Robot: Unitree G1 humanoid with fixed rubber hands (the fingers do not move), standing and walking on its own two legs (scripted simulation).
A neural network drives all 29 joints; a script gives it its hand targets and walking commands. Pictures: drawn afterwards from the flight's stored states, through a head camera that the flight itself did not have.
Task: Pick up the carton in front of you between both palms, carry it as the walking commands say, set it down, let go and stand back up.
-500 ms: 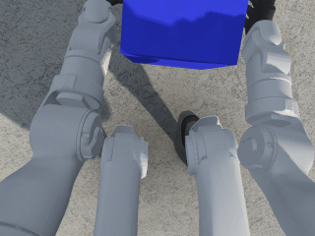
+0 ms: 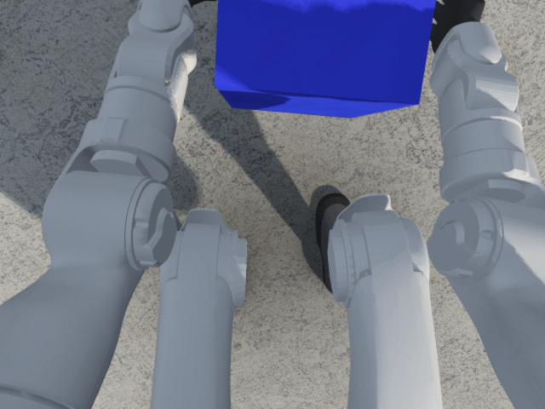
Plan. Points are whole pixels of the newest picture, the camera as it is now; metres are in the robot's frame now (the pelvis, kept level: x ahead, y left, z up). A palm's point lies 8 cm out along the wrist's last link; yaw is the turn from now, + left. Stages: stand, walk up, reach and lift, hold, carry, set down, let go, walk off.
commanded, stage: set down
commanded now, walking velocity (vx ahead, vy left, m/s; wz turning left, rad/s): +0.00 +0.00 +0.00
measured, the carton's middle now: (309, 28) +0.53 -0.08 -0.25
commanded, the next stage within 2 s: let go in 1.66 s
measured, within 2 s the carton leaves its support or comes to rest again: neither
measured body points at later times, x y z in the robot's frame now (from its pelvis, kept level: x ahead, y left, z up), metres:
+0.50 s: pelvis -0.01 +0.00 +0.00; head +0.37 -0.01 +0.23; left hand +0.56 +0.10 -0.21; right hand +0.49 -0.25 -0.20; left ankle +0.08 +0.11 -0.35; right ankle +0.12 -0.14 -0.35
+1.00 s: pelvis -0.01 -0.01 +0.05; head +0.33 -0.03 +0.35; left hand +0.58 +0.10 -0.07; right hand +0.51 -0.27 -0.07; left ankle +0.08 +0.11 -0.35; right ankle +0.12 -0.14 -0.35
